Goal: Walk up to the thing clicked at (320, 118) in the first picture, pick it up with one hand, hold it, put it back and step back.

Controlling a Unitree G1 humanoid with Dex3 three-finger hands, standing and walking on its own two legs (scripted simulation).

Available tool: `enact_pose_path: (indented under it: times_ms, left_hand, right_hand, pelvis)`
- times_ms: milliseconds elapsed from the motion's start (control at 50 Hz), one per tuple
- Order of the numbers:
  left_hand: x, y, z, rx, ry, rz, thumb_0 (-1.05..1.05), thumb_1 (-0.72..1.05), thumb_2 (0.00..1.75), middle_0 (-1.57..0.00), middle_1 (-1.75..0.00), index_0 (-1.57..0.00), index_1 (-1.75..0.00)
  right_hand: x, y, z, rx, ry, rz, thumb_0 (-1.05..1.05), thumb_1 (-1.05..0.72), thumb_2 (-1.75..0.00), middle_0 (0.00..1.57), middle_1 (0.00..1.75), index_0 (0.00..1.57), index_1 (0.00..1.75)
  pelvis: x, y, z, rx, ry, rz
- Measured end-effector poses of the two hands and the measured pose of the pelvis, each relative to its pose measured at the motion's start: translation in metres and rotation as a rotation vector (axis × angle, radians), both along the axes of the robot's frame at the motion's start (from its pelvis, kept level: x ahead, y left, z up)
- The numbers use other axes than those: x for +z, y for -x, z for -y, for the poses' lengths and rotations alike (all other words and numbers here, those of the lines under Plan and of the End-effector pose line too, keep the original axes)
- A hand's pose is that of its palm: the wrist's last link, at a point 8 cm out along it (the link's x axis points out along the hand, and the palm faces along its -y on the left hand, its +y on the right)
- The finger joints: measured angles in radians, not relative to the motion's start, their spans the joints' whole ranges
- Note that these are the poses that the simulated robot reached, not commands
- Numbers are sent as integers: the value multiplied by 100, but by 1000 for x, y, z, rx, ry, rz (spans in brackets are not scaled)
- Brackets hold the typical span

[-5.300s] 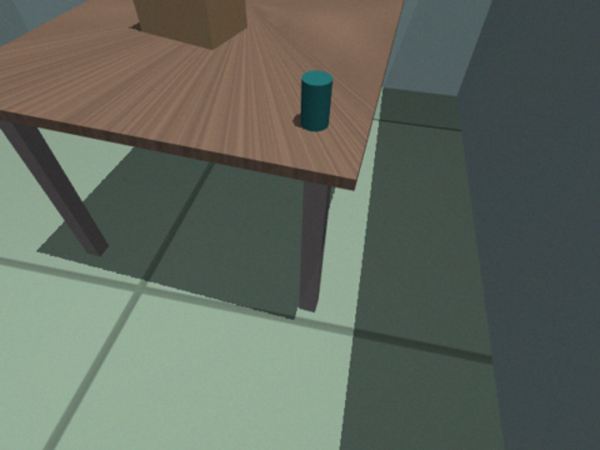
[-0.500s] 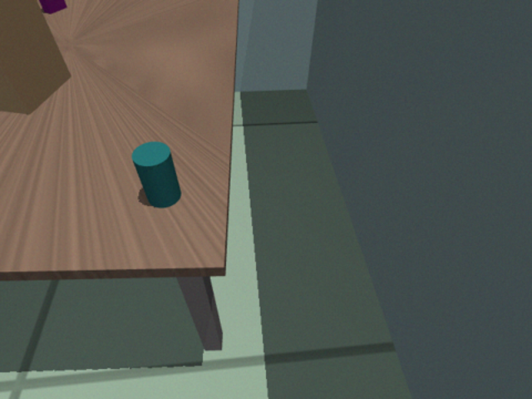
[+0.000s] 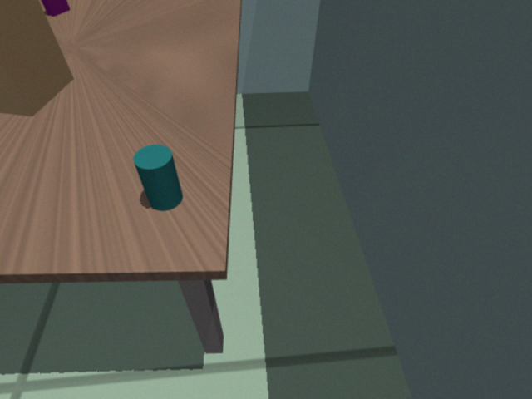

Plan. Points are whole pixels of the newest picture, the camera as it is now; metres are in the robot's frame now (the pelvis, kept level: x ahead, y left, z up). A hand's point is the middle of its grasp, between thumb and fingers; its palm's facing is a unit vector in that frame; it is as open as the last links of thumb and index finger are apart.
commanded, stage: stand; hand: left
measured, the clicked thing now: (159, 178) +0.50 +0.20 +0.03
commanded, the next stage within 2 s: rise first in 0.56 s
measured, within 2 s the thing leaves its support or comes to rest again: neither
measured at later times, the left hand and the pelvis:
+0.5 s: hand out of the picture +0.06 +0.25 -0.16, palm faces -0.03 -0.94 -0.35, open 7.4 cm; pelvis +0.00 +0.00 +0.00, yaw +0 degrees
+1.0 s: hand (99, 397) +0.17 +0.25 -0.10, palm faces +0.23 -0.92 -0.32, open 13.1 cm; pelvis -0.01 +0.00 -0.01, yaw +1 degrees
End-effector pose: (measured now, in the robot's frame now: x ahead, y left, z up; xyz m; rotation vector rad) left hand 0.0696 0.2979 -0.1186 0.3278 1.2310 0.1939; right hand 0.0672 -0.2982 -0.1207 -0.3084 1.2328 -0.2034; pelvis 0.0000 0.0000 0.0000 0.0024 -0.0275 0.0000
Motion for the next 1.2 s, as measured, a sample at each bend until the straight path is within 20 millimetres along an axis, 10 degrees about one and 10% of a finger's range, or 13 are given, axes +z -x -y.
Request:
enact_pose_path:
  times_ms: [720, 900, 1200]
  left_hand:
    - [1, 2, 4, 29, 8, 43, 0, 88, 88, -18, -27, -19, -28]
    - [25, -68, 11, 86, 4, 387, 1, 50, 50, -10, -13, -10, -13]
    - [101, -70, -5, 73, -103, 685, 0, -28, 9, -5, -5, -6, -6]
  right_hand:
    - [0, 0, -2, -18, -9, 51, 1, -88, -87, 18, 27, 19, 28]
    - [15, -75, -18, -43, -18, 350, 1, -50, -50, 9, 11, 9, 12]
    - [34, -91, -57, 43, -91, 488, 0, 27, -9, 6, 5, 6, 5]
  pelvis:
    - [-2, 7, 1, 9, 1, -11]
    - [-7, 18, 1, 18, 4, -66]
    - [-5, -2, -2, 32, 5, -31]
